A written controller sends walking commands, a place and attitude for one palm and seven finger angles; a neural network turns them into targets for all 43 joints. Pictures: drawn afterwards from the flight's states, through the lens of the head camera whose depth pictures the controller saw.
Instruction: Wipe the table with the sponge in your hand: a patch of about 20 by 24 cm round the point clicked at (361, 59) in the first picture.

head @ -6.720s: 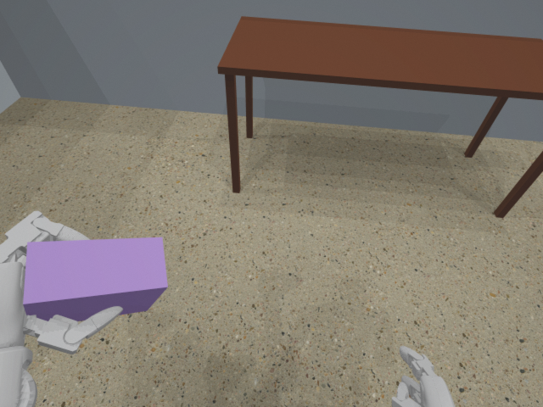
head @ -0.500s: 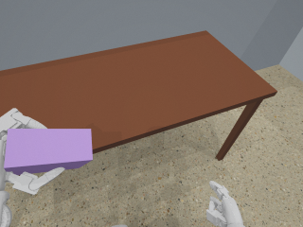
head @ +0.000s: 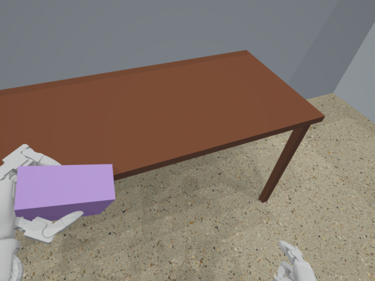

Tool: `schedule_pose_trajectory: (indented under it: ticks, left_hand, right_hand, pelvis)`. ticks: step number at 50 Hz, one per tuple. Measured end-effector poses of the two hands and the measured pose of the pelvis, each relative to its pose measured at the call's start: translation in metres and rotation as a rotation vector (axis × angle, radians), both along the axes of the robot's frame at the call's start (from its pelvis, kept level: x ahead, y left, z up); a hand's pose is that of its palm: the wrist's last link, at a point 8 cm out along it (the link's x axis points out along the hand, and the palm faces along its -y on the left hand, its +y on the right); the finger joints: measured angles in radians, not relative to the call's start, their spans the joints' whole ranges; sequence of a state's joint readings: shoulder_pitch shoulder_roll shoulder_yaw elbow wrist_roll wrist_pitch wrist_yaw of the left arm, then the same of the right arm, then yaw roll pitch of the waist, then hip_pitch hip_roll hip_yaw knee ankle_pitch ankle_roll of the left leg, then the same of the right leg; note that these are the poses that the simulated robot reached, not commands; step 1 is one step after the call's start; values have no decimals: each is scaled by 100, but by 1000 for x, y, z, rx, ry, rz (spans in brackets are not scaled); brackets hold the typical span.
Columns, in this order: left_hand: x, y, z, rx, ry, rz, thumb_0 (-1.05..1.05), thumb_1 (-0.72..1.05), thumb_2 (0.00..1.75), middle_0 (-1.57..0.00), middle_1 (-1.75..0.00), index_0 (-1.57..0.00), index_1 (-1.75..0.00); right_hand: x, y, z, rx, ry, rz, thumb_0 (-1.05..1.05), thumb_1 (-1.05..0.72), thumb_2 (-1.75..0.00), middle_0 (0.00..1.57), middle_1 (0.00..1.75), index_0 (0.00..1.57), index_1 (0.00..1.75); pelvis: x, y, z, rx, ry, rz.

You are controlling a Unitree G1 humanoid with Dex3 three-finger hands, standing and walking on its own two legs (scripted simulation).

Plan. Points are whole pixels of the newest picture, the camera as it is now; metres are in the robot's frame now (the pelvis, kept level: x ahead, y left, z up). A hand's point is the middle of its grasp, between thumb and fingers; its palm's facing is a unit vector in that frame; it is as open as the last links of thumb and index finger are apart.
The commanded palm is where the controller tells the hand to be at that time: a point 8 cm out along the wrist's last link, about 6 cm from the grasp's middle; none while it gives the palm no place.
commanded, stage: come to a stop and stand still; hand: left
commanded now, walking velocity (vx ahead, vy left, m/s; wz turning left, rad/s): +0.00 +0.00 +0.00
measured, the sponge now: (80, 193) +0.23 +0.20 +0.14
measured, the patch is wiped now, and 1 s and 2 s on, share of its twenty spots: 0.00 0.00 0.00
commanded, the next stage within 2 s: look again from close up in 0.88 s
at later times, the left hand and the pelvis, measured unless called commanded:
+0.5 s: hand (42, 189) +0.22 +0.26 +0.15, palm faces +0.39 -0.83 -0.39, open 10.2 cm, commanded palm +0.17 +0.30 +0.18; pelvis +0.01 +0.02 +0.00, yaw +0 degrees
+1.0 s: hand (45, 174) +0.25 +0.26 +0.15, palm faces +0.37 -0.84 -0.41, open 10.2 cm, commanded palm +0.19 +0.30 +0.18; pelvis +0.03 +0.02 +0.00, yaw +1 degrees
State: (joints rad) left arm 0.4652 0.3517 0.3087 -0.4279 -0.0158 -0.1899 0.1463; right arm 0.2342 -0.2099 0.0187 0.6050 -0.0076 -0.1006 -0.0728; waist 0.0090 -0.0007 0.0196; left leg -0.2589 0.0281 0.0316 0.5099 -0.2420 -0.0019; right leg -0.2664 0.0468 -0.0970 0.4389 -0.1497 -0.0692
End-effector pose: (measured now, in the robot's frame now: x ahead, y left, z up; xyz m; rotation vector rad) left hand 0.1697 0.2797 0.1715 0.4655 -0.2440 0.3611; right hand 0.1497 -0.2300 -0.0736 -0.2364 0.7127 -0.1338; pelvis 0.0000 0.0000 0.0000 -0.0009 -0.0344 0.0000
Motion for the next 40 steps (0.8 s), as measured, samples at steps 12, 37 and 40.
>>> schedule_pose_trajectory:
  ticks: [12, 37, 40]
  left_hand:
    - [-1, 9, -3, -19, 25, -3, -1, -50, 101, -71, -137, -73, -135]
    - [30, 22, -4, -23, 26, 0, -1, -50, 101, -71, -137, -73, -135]
    - [31, 22, -3, -22, 25, -2, -1, -50, 101, -71, -137, -73, -135]
  right_hand:
    - [-15, 19, -6, 15, 57, 3, 1, -91, -90, 20, 30, 20, 30]
    - [36, 26, 5, 1, 6, 14, 1, -91, -90, 20, 30, 20, 30]
    - [42, 28, 6, 2, -2, 18, 1, -91, -90, 20, 30, 20, 30]
  pelvis:
    - [-4, 11, 2, -16, -1, 3]
    - [26, 20, 3, -9, 21, 5]
    - [28, 21, 3, -9, 24, 4]
